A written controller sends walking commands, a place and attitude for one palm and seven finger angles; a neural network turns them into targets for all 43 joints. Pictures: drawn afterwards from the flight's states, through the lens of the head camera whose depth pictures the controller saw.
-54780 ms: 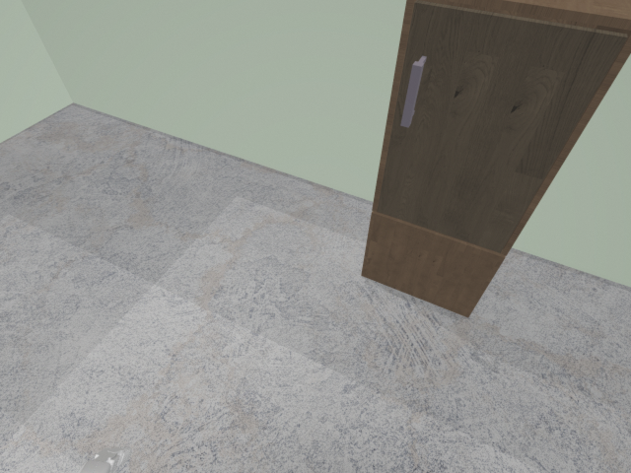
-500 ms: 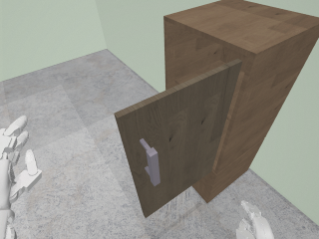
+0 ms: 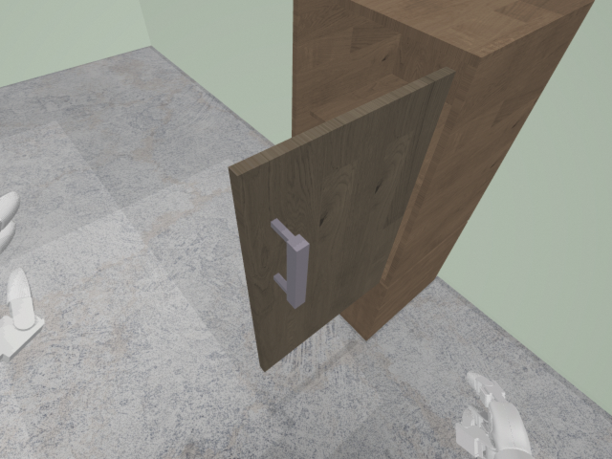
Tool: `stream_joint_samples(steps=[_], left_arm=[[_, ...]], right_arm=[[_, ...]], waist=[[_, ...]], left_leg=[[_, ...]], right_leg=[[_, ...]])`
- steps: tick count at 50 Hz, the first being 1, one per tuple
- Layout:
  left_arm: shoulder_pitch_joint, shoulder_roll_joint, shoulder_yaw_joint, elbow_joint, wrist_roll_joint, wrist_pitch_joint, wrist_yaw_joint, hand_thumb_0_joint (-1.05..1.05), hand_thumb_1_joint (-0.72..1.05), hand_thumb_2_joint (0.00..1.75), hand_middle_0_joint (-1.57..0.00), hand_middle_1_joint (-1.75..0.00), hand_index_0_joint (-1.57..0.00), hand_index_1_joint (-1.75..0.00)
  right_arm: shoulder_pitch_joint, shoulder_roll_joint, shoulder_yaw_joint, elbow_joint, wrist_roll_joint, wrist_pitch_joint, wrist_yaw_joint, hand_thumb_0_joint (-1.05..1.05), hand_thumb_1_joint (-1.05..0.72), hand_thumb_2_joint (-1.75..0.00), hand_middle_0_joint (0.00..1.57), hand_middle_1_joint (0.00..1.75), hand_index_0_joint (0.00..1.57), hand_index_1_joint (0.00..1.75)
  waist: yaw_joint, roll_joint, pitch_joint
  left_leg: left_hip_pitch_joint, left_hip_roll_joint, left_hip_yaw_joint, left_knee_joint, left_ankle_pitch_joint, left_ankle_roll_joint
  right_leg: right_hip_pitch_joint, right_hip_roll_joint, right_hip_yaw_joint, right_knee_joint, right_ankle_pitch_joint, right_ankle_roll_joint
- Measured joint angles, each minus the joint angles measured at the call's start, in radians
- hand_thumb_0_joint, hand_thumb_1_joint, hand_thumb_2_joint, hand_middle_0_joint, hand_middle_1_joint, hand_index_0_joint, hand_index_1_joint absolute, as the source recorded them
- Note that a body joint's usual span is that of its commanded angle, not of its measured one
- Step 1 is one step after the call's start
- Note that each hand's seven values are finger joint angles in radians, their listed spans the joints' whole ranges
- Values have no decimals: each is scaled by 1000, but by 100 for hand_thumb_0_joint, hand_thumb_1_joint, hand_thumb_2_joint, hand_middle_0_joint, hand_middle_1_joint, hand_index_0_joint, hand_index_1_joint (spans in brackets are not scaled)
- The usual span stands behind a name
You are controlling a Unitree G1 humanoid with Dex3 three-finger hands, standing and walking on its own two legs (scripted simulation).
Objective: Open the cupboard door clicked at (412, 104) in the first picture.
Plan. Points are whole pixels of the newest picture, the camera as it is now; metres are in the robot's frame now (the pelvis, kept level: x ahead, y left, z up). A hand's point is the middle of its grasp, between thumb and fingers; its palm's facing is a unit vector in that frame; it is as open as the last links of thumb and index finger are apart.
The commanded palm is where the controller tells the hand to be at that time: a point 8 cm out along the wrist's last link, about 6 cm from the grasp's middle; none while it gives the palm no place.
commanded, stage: step back with the hand held close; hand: left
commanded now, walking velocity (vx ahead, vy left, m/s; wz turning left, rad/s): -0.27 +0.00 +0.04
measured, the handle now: (287, 265) +0.36 +0.05 +0.04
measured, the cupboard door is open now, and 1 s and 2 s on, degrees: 89 89 89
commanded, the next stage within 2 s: stop stepping back and stand still in 0.54 s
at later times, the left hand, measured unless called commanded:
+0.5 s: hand out of the picture +0.08 +0.30 +0.17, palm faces +0.51 -0.74 -0.45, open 7.4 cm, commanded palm +0.01 +0.34 +0.18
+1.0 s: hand out of the picture -0.02 +0.33 +0.18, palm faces +0.50 -0.80 -0.32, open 7.4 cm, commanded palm -0.09 +0.35 +0.18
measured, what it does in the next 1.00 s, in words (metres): walks backwards: right foot, then left foot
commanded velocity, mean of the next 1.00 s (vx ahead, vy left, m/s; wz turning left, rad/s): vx -0.10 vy -0.01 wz -0.03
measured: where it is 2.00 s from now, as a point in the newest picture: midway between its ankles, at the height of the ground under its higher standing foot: outside the picture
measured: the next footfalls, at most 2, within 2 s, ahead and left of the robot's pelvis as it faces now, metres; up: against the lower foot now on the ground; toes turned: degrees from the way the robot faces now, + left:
right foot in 0.78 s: -0.31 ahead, -0.08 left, +0.00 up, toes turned -3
left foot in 0.92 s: -0.12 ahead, +0.11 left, +0.00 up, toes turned -1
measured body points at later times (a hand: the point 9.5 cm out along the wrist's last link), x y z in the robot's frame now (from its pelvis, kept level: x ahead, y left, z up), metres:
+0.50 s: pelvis -0.10 +0.03 -0.03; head -0.08 +0.06 +0.42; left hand +0.05 +0.34 +0.19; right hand +0.08 -0.21 -0.10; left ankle +0.05 +0.09 -0.74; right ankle -0.02 -0.12 -0.71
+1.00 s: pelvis -0.24 +0.05 -0.02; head -0.25 +0.09 +0.43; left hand -0.06 +0.37 +0.19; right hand -0.09 -0.19 -0.09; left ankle -0.16 +0.11 -0.74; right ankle -0.34 -0.07 -0.69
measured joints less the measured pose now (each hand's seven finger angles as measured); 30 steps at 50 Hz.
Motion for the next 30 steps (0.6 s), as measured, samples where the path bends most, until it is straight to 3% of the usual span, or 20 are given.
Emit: stream_joint_samples(steps=[12,16,19,22,23,25,27,30], left_arm=[[-55,-74,-5,33,49,-37,12,1,89,90,-21,-30,-21,-30],[-60,-83,-2,-7,46,-55,20,1,89,90,-21,-30,-21,-30],[-35,-75,8,-47,38,-80,32,1,89,90,-21,-30,-21,-30],[-35,-56,15,-63,34,-94,40,1,89,90,-21,-30,-21,-30],[-42,-51,19,-61,32,-96,41,1,89,90,-21,-30,-21,-30],[-69,-40,29,-45,33,-89,42,1,89,90,-21,-30,-21,-31],[-107,-18,43,-28,28,-85,41,1,89,90,-22,-30,-21,-31],[-119,-3,67,-22,12,-86,46,1,89,90,-21,-30,-21,-31]], right_arm=[[56,16,19,20,-12,-75,3,1,-90,-89,20,30,20,30],[69,18,19,39,-19,-89,11,1,-90,-89,20,30,20,30],[59,11,14,56,-23,-93,19,2,-90,-89,20,30,20,30],[47,3,6,66,-21,-89,20,2,-90,-89,20,30,20,30],[43,0,5,64,-21,-90,16,2,-90,-89,20,30,20,30],[33,1,-5,64,-27,-108,9,2,-90,-89,20,30,20,30],[26,19,-14,79,-29,-129,10,2,-90,-89,20,30,20,30],[13,51,-7,100,-23,-137,33,2,-91,-89,20,30,20,30]], waist=[[-2,18,11],[-4,8,14],[2,4,17],[3,-1,23],[2,4,25],[-6,35,33],[-13,49,37],[3,36,12]], left_leg=[[-120,-10,-8,138,-45,30],[-160,-14,-5,167,-112,14],[-190,-19,-5,200,-167,-9],[-203,-19,6,199,-127,-4],[-207,-12,11,188,-79,13],[-212,14,11,153,52,56],[-212,35,6,115,142,66],[-217,59,24,49,169,59]], right_leg=[[-98,11,16,133,-29,14],[-118,8,18,130,2,0],[-137,4,23,130,25,13],[-159,-1,27,154,8,22],[-178,6,28,188,-58,19],[-236,48,36,420,-195,17],[-251,80,36,635,-257,14],[-201,88,15,750,-294,11]])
